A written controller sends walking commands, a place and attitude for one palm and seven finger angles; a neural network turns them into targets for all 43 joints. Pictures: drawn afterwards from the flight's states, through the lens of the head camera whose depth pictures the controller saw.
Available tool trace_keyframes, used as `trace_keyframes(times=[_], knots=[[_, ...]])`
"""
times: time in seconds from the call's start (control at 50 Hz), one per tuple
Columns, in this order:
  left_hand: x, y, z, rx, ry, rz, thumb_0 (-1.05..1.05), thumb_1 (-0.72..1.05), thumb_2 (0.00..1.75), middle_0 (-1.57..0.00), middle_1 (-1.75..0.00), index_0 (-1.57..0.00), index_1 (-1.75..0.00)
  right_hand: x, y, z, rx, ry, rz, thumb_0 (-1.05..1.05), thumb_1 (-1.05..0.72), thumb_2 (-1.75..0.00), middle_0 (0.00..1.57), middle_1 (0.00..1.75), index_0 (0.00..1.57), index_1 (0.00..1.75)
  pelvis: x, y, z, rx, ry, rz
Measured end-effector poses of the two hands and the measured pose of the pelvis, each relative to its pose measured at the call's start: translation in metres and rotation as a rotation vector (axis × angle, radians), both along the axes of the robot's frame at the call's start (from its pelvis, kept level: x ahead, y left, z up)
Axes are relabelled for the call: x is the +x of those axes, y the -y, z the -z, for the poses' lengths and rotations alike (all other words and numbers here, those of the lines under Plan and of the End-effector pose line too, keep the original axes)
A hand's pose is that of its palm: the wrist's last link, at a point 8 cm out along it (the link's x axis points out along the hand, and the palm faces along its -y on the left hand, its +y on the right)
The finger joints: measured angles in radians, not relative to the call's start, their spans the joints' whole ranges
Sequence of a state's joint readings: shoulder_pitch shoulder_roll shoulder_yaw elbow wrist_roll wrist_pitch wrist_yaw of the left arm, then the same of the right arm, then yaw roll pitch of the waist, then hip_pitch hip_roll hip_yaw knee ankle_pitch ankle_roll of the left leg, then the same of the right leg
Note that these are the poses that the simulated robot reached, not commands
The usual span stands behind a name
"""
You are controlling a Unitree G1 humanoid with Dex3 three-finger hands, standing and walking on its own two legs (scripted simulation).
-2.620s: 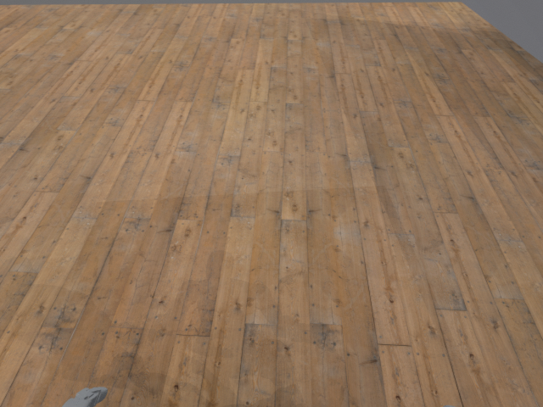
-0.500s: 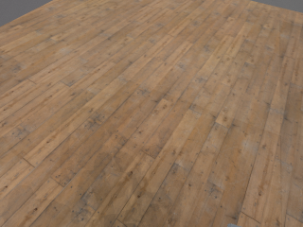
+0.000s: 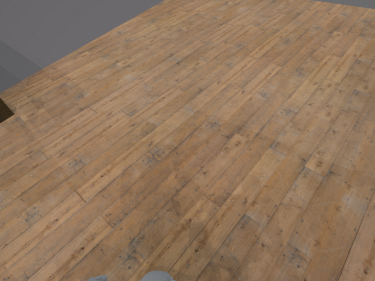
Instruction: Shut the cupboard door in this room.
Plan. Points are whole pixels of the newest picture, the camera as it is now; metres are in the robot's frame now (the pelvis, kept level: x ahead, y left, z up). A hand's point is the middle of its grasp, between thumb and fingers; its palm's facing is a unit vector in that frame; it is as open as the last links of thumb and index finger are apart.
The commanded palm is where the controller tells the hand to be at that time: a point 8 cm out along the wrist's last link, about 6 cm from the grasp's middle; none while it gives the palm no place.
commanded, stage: turn or walk to find it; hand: left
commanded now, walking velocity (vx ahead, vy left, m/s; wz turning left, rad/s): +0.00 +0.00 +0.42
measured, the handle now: out of the picture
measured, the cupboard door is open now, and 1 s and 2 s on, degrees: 78 78 78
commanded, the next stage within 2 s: stand and wait in 0.90 s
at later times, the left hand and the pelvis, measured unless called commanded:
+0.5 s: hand out of the picture -0.02 +0.26 -0.17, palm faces +0.24 -0.94 -0.24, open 7.4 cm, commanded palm none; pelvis -0.02 +0.04 +0.00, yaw +11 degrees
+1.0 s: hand out of the picture -0.05 +0.19 -0.15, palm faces +0.41 -0.88 -0.25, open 7.4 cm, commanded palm none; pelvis -0.03 -0.01 +0.00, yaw +24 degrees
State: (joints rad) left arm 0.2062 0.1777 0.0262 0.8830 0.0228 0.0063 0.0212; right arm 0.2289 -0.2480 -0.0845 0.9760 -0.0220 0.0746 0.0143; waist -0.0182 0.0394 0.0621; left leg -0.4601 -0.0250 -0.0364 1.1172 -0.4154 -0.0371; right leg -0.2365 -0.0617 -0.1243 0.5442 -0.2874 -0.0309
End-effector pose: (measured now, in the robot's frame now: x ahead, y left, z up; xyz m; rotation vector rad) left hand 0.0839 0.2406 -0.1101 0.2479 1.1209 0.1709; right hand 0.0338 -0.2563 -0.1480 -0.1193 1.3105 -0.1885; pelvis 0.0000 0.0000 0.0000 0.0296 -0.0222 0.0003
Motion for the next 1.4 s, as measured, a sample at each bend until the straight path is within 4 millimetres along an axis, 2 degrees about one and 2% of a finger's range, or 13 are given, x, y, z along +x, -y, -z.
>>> trace_keyframes(times=[0.16,0.34,0.42,0.52,0.62,0.74,0.84,0.94,1.04,1.14,1.2,1.3,1.4], knots=[[-0.051,-0.005,0.014,-0.039,-0.084,-0.097,0.0,0.91,0.89,-0.2,-0.3,-0.21,-0.3,0.014,-0.005,-0.011,-0.028,-0.03,-0.085,0.01,-0.91,-0.9,0.2,0.3,0.2,0.3,-0.005,-0.004,-0.003,0.0,-0.002,-0.073],[-0.118,-0.049,0.048,-0.077,-0.202,-0.236,0.01,0.91,0.89,-0.2,-0.3,-0.2,-0.3,0.06,-0.052,-0.021,-0.075,0.09,-0.226,0.01,-0.91,-0.9,0.2,0.3,0.2,0.3,-0.016,-0.034,0.011,-0.024,-0.006,-0.141],[-0.126,-0.059,0.04,-0.078,-0.21,-0.268,0.01,0.91,0.89,-0.2,-0.3,-0.2,-0.3,0.065,-0.069,-0.029,-0.07,0.114,-0.256,0.01,-0.91,-0.9,0.2,0.3,0.2,0.3,-0.019,-0.04,0.002,-0.033,-0.007,-0.165],[-0.121,-0.063,0.027,-0.066,-0.158,-0.291,0.01,0.91,0.89,-0.2,-0.3,-0.2,-0.3,0.066,-0.079,-0.029,-0.042,0.114,-0.284,0.01,-0.91,-0.9,0.2,0.3,0.21,0.3,-0.021,-0.04,-0.004,-0.037,-0.012,-0.204],[-0.107,-0.055,0.018,-0.045,-0.095,-0.301,0.01,0.91,0.89,-0.2,-0.3,-0.2,-0.3,0.059,-0.072,-0.02,-0.016,0.088,-0.297,0.01,-0.91,-0.9,0.2,0.3,0.21,0.3,-0.023,-0.031,-0.003,-0.031,-0.016,-0.245],[-0.096,-0.029,0.01,-0.005,-0.006,-0.311,0.0,0.91,0.89,-0.2,-0.3,-0.2,-0.3,0.054,-0.044,0.002,0.015,0.043,-0.308,0.01,-0.91,-0.9,0.2,0.3,0.21,0.3,-0.025,-0.006,0.006,-0.015,-0.018,-0.297],[-0.115,-0.007,0.001,-0.01,-0.005,-0.356,0.0,0.91,0.89,-0.2,-0.3,-0.2,-0.3,0.058,-0.026,0.0,0.009,0.004,-0.346,0.01,-0.91,-0.9,0.2,0.3,0.2,0.3,-0.027,0.005,-0.001,-0.002,-0.006,-0.351],[-0.142,0.007,0.004,-0.033,-0.043,-0.412,0.0,0.91,0.89,-0.2,-0.3,-0.2,-0.3,0.064,-0.02,-0.006,-0.012,-0.016,-0.392,0.01,-0.91,-0.9,0.2,0.3,0.2,0.3,-0.029,0.008,-0.004,0.002,-0.002,-0.402],[-0.179,0.012,0.014,-0.067,-0.097,-0.474,0.0,0.91,0.89,-0.2,-0.3,-0.2,-0.3,0.075,-0.035,-0.011,-0.036,-0.017,-0.455,0.01,-0.91,-0.9,0.2,0.3,0.2,0.3,-0.035,0.003,-0.004,0.001,-0.003,-0.43],[-0.227,0.007,0.037,-0.114,-0.186,-0.538,0.0,0.91,0.89,-0.2,-0.3,-0.2,-0.3,0.089,-0.07,-0.013,-0.049,0.063,-0.516,0.01,-0.91,-0.9,0.2,0.3,0.2,0.3,-0.046,-0.014,0.006,-0.035,0.001,-0.444],[-0.25,0.005,0.045,-0.133,-0.246,-0.563,0.0,0.91,0.89,-0.2,-0.3,-0.2,-0.3,0.087,-0.092,-0.018,-0.04,0.097,-0.541,0.01,-0.91,-0.9,0.2,0.3,0.2,0.3,-0.051,-0.019,0.006,-0.017,0.008,-0.434],[-0.263,0.007,0.039,-0.148,-0.285,-0.568,0.01,0.91,0.89,-0.2,-0.3,-0.2,-0.3,0.079,-0.116,-0.021,-0.004,0.115,-0.545,0.01,-0.92,-0.9,0.2,0.3,0.2,0.3,-0.055,-0.024,-0.001,-0.017,0.012,-0.436],[-0.258,0.015,0.036,-0.14,-0.255,-0.558,0.01,0.91,0.89,-0.2,-0.3,-0.2,-0.3,0.074,-0.113,-0.012,0.025,0.108,-0.533,0.0,-0.93,-0.9,0.2,0.3,0.21,0.3,-0.058,-0.02,0.001,-0.001,0.008,-0.442]])
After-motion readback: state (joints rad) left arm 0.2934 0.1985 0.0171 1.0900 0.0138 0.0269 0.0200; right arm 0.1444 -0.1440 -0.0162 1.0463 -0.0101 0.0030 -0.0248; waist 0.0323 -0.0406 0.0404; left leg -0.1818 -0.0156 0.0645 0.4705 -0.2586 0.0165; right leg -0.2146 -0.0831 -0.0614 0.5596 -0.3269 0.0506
